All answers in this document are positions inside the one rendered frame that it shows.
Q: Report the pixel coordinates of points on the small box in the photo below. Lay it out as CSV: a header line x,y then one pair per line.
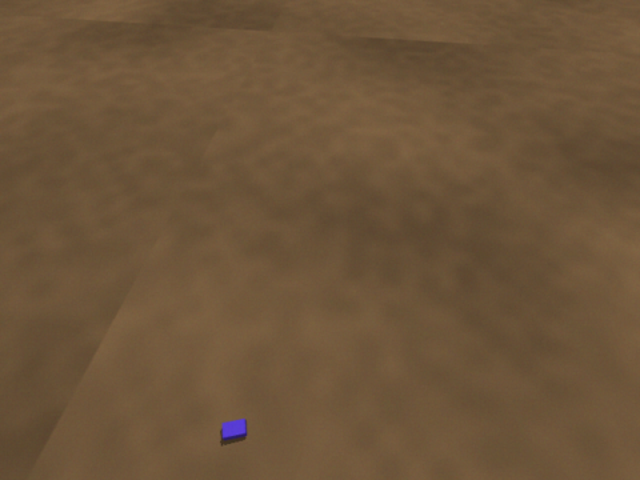
x,y
234,429

